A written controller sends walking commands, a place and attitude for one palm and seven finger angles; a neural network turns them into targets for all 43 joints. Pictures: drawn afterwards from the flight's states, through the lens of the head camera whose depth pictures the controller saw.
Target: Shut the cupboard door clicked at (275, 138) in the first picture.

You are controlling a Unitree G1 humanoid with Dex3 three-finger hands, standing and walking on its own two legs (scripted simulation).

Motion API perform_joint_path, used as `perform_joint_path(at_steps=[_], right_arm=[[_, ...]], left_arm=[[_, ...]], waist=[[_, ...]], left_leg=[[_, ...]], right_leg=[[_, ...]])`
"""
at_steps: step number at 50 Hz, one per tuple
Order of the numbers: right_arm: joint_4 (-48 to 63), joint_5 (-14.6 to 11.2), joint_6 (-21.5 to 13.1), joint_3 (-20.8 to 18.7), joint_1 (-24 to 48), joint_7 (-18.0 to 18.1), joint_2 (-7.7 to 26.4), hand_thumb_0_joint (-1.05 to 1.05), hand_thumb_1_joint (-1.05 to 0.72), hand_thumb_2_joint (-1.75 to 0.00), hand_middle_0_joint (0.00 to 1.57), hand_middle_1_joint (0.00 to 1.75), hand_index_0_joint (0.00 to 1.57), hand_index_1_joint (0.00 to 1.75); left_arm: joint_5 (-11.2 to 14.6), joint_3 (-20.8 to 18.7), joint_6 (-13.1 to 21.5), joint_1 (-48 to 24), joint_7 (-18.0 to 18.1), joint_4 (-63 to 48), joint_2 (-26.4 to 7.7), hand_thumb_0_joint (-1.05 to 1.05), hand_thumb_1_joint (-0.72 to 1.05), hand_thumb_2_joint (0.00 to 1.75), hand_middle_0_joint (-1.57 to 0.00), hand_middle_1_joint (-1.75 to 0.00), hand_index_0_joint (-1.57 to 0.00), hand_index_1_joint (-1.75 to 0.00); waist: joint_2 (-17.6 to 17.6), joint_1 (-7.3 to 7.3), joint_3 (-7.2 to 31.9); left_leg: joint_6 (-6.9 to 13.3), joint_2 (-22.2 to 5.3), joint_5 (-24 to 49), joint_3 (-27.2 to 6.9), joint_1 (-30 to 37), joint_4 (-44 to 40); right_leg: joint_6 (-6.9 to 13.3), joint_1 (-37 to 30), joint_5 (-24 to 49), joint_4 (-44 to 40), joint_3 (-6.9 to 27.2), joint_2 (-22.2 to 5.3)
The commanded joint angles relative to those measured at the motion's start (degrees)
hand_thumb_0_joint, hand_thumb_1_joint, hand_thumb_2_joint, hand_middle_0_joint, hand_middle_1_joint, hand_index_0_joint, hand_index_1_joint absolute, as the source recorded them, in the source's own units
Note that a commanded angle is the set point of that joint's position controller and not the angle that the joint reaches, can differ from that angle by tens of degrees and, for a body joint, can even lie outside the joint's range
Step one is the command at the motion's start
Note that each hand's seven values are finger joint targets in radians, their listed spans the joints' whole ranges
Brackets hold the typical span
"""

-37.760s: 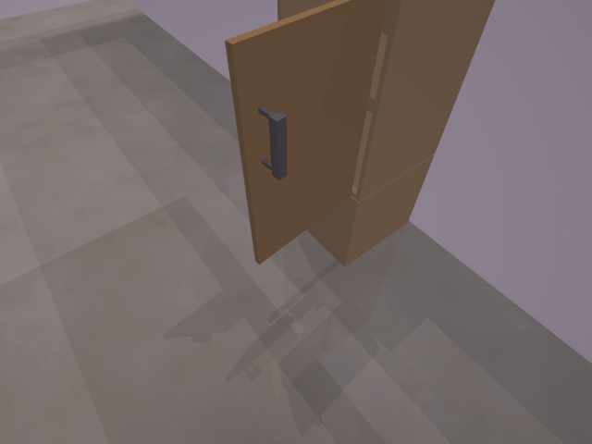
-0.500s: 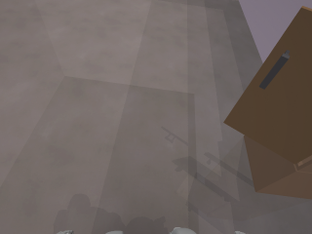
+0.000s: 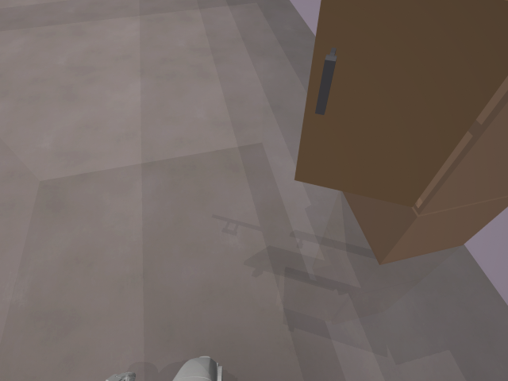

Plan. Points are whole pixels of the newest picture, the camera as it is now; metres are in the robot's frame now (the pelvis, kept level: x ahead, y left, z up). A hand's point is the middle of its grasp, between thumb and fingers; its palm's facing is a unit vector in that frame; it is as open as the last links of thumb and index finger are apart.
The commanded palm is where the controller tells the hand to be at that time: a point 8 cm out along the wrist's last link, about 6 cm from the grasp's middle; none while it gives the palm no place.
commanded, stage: turn to face it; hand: left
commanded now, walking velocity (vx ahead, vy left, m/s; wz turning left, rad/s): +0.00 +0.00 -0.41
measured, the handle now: (326, 81) +0.71 -0.14 +0.06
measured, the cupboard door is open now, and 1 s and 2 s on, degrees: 60 60 60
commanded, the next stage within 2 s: take the last steps up to it in 0.36 s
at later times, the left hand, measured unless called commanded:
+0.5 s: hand (147, 375) +0.15 +0.20 -0.16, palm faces -0.20 -0.96 -0.21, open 7.4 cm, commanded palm none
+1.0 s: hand (183, 337) +0.22 +0.15 -0.18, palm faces -0.34 -0.93 -0.12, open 7.4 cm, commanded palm none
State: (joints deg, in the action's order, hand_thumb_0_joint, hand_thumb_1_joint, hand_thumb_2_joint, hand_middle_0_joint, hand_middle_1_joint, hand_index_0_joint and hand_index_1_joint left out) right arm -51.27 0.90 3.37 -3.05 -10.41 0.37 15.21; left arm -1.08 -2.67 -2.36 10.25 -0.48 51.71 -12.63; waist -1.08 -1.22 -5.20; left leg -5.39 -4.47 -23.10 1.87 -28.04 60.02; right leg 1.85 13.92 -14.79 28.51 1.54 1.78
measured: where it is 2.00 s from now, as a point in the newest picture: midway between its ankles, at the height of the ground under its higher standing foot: outside the picture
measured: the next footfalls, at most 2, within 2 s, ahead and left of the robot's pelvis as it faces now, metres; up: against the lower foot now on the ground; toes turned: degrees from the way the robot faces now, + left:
left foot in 0.18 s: +0.08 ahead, +0.14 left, +0.00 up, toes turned -3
right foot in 0.54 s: +0.01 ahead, -0.11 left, +0.00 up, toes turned -14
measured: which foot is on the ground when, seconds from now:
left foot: up 0.00-0.16, down 0.18-0.54, up 0.56-0.80, down 0.82-1.00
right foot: down 0.00-0.18, up 0.20-0.52, down 0.54-0.82, up 0.84-1.00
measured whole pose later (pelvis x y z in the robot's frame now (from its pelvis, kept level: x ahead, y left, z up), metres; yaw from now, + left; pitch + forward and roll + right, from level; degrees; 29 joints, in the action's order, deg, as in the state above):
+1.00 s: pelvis +0.11 -0.01 +0.01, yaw -20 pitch +0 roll -2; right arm -57.6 2.2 -3.0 -0.9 -21.3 1.9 9.6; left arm -2.0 -4.4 -3.0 12.6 -2.8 58.5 -13.4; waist 3.3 -1.7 -2.3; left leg 0.2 -5.8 -15.6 9.8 -10.4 26.5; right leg -0.1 29.3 -16.0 64.5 -0.3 -1.2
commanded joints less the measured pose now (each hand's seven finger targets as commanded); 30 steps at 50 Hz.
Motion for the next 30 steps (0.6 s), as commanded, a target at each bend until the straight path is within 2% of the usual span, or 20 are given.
perform_joint_path(at_steps=[1, 4, 6, 7, 8, 9, 10, 12, 13, 15, 19, 22, 23, 24, 25, 26, 27, 28, 29, 30], right_arm=[[4.7, -0.1, -1.6, -1.0, 1.2, 0.6, 4.1, 0.0, -0.9, -0.9, 0.2, 0.3, 0.2, 0.3], [4.2, -0.5, -2.3, -0.7, -0.9, 0.9, 3.4, 0.0, -0.9, -0.9, 0.2, 0.3, 0.2, 0.3], [2.8, -0.5, -2.8, -0.6, -4.8, 1.4, 3.5, 0.0, -0.9, -0.9, 0.2, 0.3, 0.2, 0.3], [2.1, -0.5, -3.2, -0.7, -6.6, 1.4, 4.5, 0.0, -0.9, -0.9, 0.2, 0.3, 0.2, 0.3], [2.0, 0.2, -3.9, -1.2, -8.0, 1.7, 8.3, 0.0, -0.9, -0.9, 0.2, 0.3, 0.2, 0.3], [2.8, 0.7, -3.7, -1.7, -8.3, 1.8, 12.5, 0.0, -0.9, -0.9, 0.2, 0.3, 0.2, 0.3], [2.7, 1.0, -3.7, -1.6, -8.0, 2.1, 11.9, 0.0, -0.9, -0.9, 0.2, 0.3, 0.2, 0.3], [3.4, 1.1, -3.8, -0.7, -4.9, 2.4, 9.0, 0.0, -0.9, -0.9, 0.2, 0.3, 0.2, 0.3], [3.5, 1.2, -3.8, -0.5, -3.4, 2.4, 8.3, 0.0, -0.9, -0.9, 0.2, 0.3, 0.2, 0.3], [2.7, 1.0, -3.7, -0.5, -3.9, 2.4, 7.6, 0.0, -0.9, -0.9, 0.2, 0.3, 0.2, 0.3], [0.0, 1.0, -3.4, -1.0, -7.6, 2.2, 7.6, 0.0, -0.9, -0.9, 0.2, 0.3, 0.2, 0.3], [-1.0, 0.8, -3.0, -1.6, -7.5, 1.9, 7.9, 0.0, -0.9, -0.9, 0.2, 0.3, 0.2, 0.3], [-1.3, 0.6, -2.9, -1.7, -6.9, 1.8, 8.1, 0.0, -0.9, -0.9, 0.2, 0.3, 0.2, 0.3], [-1.3, 0.4, -2.7, -1.9, -6.6, 1.7, 8.0, 0.0, -0.9, -0.9, 0.2, 0.3, 0.2, 0.3], [-1.3, 0.1, -2.7, -1.9, -6.6, 1.4, 7.0, 0.0, -0.9, -0.9, 0.2, 0.3, 0.2, 0.3], [-0.3, -0.2, -2.6, -1.4, -5.7, 1.1, 4.1, 0.0, -0.9, -0.9, 0.2, 0.3, 0.2, 0.3], [2.0, 0.2, -2.5, -0.6, -1.0, 0.5, 1.9, 0.0, -0.9, -0.9, 0.2, 0.3, 0.2, 0.3], [2.5, 0.5, -2.3, -0.9, 1.7, 0.7, 3.4, 0.0, -0.9, -0.9, 0.2, 0.3, 0.2, 0.3], [1.8, 0.5, -2.6, -1.2, 2.4, 0.7, 3.9, 0.0, -0.9, -0.9, 0.2, 0.3, 0.2, 0.3], [1.1, 0.6, -3.0, -1.5, 1.1, 0.5, 4.4, 0.0, -0.9, -0.9, 0.2, 0.3, 0.2, 0.3]], left_arm=[[-0.4, -3.4, 1.4, 1.2, 0.8, -3.6, -12.1, 0.0, 0.9, 0.9, -0.2, -0.3, -0.2, -0.3], [-0.5, -3.8, 1.2, 0.3, 0.9, -3.4, -12.4, 0.0, 0.9, 0.9, -0.2, -0.3, -0.2, -0.3], [0.0, -3.6, 0.8, -1.1, 0.8, -3.3, -11.7, 0.0, 0.9, 0.9, -0.2, -0.3, -0.2, -0.3], [0.2, -3.2, 0.7, -1.5, 0.8, -3.4, -10.2, 0.0, 0.9, 0.9, -0.2, -0.3, -0.2, -0.3], [0.6, -2.8, 0.4, 0.1, 0.6, -4.0, -7.4, 0.0, 0.9, 0.9, -0.2, -0.3, -0.2, -0.3], [0.8, -2.3, 0.4, 1.6, 0.2, -4.7, -5.1, 0.0, 0.9, 0.9, -0.2, -0.3, -0.2, -0.3], [0.1, -2.5, 0.0, 0.1, 0.3, -4.6, -6.6, 0.0, 0.9, 0.9, -0.2, -0.3, -0.2, -0.3], [-0.1, -2.9, -0.1, -0.7, -0.4, -3.5, -7.0, 0.0, 0.9, 0.9, -0.2, -0.3, -0.2, -0.3], [0.0, -2.8, -0.3, -0.3, -0.6, -2.8, -6.1, 0.0, 0.9, 0.9, -0.2, -0.3, -0.2, -0.3], [0.1, -2.3, -0.6, -0.2, -0.7, -2.2, -4.8, 0.0, 0.9, 0.9, -0.2, -0.3, -0.2, -0.3], [0.1, -1.6, -0.6, -2.5, -0.7, -2.1, -3.3, 0.0, 0.9, 0.9, -0.2, -0.3, -0.2, -0.3], [0.1, -1.3, -0.1, -1.2, -0.4, -1.3, -3.0, 0.0, 0.9, 0.9, -0.2, -0.3, -0.2, -0.3], [0.1, -1.3, 0.1, 0.5, -0.3, -0.5, -3.1, 0.0, 0.9, 0.9, -0.2, -0.3, -0.2, -0.3], [0.1, -1.6, 0.3, 2.8, -0.3, 0.4, -3.7, 0.0, 0.9, 0.9, -0.2, -0.3, -0.2, -0.3], [-0.2, -2.0, 0.6, 5.1, -0.3, 1.2, -5.8, 0.0, 0.9, 0.9, -0.2, -0.3, -0.2, -0.3], [-0.8, -2.8, 1.0, 6.7, -0.1, 1.6, -9.9, 0.0, 0.9, 0.9, -0.2, -0.3, -0.2, -0.3], [-0.8, -3.5, 0.9, 8.2, 0.1, 2.1, -13.6, 0.0, 0.9, 0.9, -0.2, -0.3, -0.2, -0.3], [-0.5, -3.9, 1.3, 9.0, 0.5, 2.2, -13.0, 0.0, 0.9, 0.9, -0.2, -0.3, -0.2, -0.3], [-0.4, -3.7, 1.6, 7.4, 0.7, 2.5, -11.5, 0.0, 0.9, 0.9, -0.2, -0.3, -0.2, -0.3], [-0.3, -3.1, 2.0, 5.1, 0.8, 2.0, -9.4, 0.0, 0.9, 0.9, -0.2, -0.3, -0.2, -0.3]], waist=[[8.4, 2.06, 6.0], [9.1, 1.3, 7.4], [9.0, -0.58, 7.7], [5.9, -1.3, 7.8], [-4.9, -1.14, 9.0], [-15.8, -0.56, 8.7], [-14.3, -1.41, 7.8], [-10.5, 0.42, 5.6], [-8.8, 1.3, 5.4], [-9.2, 1.12, 6.7], [-10.2, -0.7, 7.5], [-10.4, -0.29, 7.9], [-9.3, 0.72, 8.4], [-8.0, 1.53, 8.9], [-3.2, 2.28, 9.6], [8.4, 3.31, 8.2], [16.7, 5.7, 3.5], [15.9, 6.42, 1.8], [17.3, 5.15, -0.5], [15.0, 3.34, -1.3]], left_leg=[[0.5, 0.7, -0.5, -0.7, -0.7, -7.8], [1.1, 2.0, 0.0, -0.2, 4.7, -17.8], [1.6, 3.0, 8.5, 0.3, 13.8, -28.9], [2.3, 1.3, 12.2, -1.4, 19.2, -35.2], [5.8, -7.9, 16.7, -10.9, 24.4, -40.2], [12.1, -19.3, 23.3, -21.2, 24.5, -43.0], [14.8, -21.6, 22.1, -21.9, 20.2, -44.3], [15.1, -17.8, 28.0, -17.1, 17.0, -43.0], [14.6, -15.8, 30.9, -12.2, 17.9, -42.0], [13.6, -13.3, 34.5, -6.8, 20.7, -40.5], [13.6, -13.2, 35.9, -4.4, 21.9, -39.4], [13.3, -13.5, 34.4, -4.1, 21.0, -36.9], [12.2, -12.7, 33.0, -3.1, 19.8, -35.3], [10.3, -12.0, 26.5, -1.9, 17.0, -33.7], [7.9, -10.1, 14.9, -0.1, 12.4, -30.7], [4.7, -3.9, -3.3, 5.7, 2.0, -22.9], [3.1, 1.4, -14.9, 6.9, -6.9, -11.1], [3.6, 0.6, -12.0, 1.4, -11.4, -2.6], [3.7, -0.2, -8.8, -0.3, -13.7, 1.2], [3.6, -1.2, -5.8, -0.8, -12.5, 2.2]], right_leg=[[9.7, -4.4, 15.4, -9.8, 16.4, -14.2], [9.2, -4.3, 18.9, -7.2, 17.8, -13.7], [6.1, 0.5, 16.6, -4.2, 17.0, -11.3], [3.7, 4.4, 12.4, -1.3, 15.2, -9.0], [0.6, 10.3, 3.4, 6.1, 10.2, -2.4], [-1.9, 14.7, -16.1, 17.3, 2.3, 2.0], [-2.5, 14.3, -20.3, 27.3, 1.7, 0.6], [-3.2, 14.9, -16.2, 35.3, 1.8, -1.8], [-3.7, 14.9, -14.6, 34.7, 1.2, -2.2], [-4.2, 13.4, -12.7, 30.8, -0.8, -2.3], [-3.9, 8.7, -12.1, 20.2, -3.7, -1.8], [-3.1, 3.6, -9.1, 10.3, -5.2, -1.2], [-2.8, -0.2, -4.0, 4.4, -5.7, -0.9], [-2.4, -5.4, 1.6, -2.0, -6.0, -0.8], [-1.1, -11.1, 1.4, -7.6, -2.3, -3.4], [3.0, -15.5, -6.5, -13.9, 11.0, -13.2], [9.1, -13.3, -13.2, -18.7, 21.8, -21.0], [12.2, -11.4, -15.2, -20.0, 24.7, -21.3], [12.8, -10.9, -14.3, -19.9, 23.8, -19.6], [12.4, -9.0, -12.3, -18.7, 19.0, -18.1]])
